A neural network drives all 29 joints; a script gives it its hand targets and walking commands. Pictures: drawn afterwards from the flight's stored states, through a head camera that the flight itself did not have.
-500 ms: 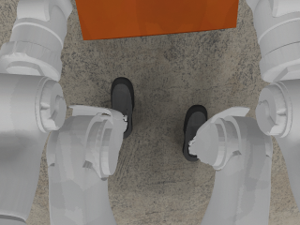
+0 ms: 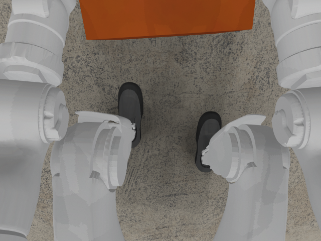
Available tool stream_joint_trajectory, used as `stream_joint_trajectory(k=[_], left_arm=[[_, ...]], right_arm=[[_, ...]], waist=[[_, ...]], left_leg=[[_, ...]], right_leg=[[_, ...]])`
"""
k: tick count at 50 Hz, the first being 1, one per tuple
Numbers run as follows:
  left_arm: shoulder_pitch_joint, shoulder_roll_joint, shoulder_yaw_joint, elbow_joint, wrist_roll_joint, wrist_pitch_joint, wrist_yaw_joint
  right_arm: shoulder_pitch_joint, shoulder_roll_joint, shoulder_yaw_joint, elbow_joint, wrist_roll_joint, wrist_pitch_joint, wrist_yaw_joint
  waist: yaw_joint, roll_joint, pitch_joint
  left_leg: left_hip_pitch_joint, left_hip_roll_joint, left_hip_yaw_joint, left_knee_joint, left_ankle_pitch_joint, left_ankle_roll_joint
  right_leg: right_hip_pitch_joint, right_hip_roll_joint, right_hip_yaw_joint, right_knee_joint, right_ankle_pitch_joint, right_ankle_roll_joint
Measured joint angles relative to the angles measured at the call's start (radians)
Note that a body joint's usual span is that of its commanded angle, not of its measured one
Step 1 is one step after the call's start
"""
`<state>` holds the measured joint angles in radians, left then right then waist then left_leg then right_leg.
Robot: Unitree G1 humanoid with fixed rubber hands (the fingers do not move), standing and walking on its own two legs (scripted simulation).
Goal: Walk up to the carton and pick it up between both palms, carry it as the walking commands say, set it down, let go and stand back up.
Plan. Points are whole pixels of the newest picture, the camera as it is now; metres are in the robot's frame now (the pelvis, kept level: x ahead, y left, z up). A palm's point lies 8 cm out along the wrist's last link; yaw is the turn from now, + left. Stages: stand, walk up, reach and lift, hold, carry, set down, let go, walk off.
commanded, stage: reach and lift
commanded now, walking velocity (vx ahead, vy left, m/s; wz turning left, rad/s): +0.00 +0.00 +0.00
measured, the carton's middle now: out of the picture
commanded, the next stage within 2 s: none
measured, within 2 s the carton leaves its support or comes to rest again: leaves its support in 0.04 s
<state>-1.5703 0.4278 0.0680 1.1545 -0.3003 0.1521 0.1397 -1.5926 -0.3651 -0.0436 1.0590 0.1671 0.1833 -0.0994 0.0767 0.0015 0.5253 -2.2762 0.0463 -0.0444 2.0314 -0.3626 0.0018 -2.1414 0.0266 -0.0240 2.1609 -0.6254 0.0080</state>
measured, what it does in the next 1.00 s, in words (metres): stands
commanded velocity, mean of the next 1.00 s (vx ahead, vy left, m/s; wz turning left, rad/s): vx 0.00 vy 0.00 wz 0.00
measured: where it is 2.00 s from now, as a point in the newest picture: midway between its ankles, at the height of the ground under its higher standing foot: (169, 139)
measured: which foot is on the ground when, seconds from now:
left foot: down 0.00-1.00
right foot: down 0.00-1.00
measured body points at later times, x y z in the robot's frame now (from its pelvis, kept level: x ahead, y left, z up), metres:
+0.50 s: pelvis -0.01 +0.00 +0.00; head +0.37 +0.05 +0.24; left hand +0.54 +0.25 -0.17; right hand +0.59 -0.10 -0.15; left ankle +0.17 +0.13 -0.35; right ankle +0.10 -0.12 -0.35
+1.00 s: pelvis -0.02 +0.00 +0.02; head +0.33 +0.05 +0.29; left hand +0.53 +0.25 -0.10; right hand +0.58 -0.10 -0.08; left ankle +0.17 +0.13 -0.35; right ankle +0.10 -0.12 -0.35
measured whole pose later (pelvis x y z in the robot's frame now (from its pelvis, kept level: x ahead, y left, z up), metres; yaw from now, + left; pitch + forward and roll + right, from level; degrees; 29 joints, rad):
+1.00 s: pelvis -0.02 +0.00 +0.02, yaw +0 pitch +23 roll -1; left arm -1.45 0.35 0.25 0.84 -0.05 0.44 0.13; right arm -1.50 -0.34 -0.06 0.91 0.17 0.37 -0.12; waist 0.08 -0.06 0.52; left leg -2.05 0.05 -0.04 2.01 -0.37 0.00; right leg -1.93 0.04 -0.02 2.14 -0.63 0.01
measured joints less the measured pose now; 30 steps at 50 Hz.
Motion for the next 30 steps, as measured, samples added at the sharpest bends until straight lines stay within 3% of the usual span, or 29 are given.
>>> stream_joint_trajectory(k=[12,26,30], left_arm=[[0.032,0.000,-0.011,-0.091,0.029,0.057,0.016],[0.046,-0.003,0.011,-0.149,0.092,0.143,0.011],[0.064,-0.010,0.021,-0.186,0.106,0.172,0.011]], right_arm=[[0.023,0.001,0.000,-0.066,0.000,0.055,-0.022],[0.032,0.005,0.000,-0.067,0.000,0.093,-0.019],[0.061,0.006,0.000,-0.113,0.000,0.122,-0.024]], waist=[[0.000,-0.057,0.000],[0.000,-0.064,0.000],[0.000,-0.064,0.002]], left_leg=[[0.047,0.000,-0.001,0.000,0.000,0.000],[0.081,0.000,0.000,0.000,-0.001,0.000],[0.095,0.000,0.000,0.000,-0.002,0.000]], right_leg=[[0.043,0.004,0.001,0.000,0.003,0.000],[0.077,0.005,0.003,0.000,0.003,0.000],[0.090,0.006,0.003,0.000,0.003,0.000]])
